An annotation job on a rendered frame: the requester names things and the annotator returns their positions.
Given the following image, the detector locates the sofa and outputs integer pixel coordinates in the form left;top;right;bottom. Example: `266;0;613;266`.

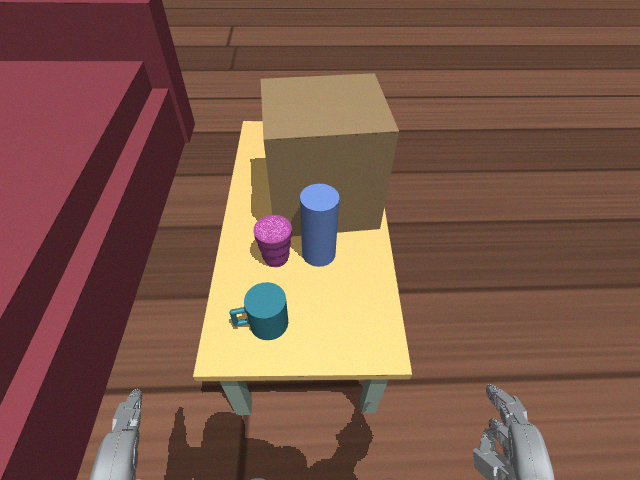
0;0;195;480

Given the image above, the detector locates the left robot hand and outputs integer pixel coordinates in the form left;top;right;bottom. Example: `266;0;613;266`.
89;389;142;480

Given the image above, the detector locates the right robot hand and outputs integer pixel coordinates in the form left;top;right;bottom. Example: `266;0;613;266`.
473;384;555;480

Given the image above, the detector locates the coffee table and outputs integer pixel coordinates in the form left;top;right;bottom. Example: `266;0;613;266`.
193;121;412;415

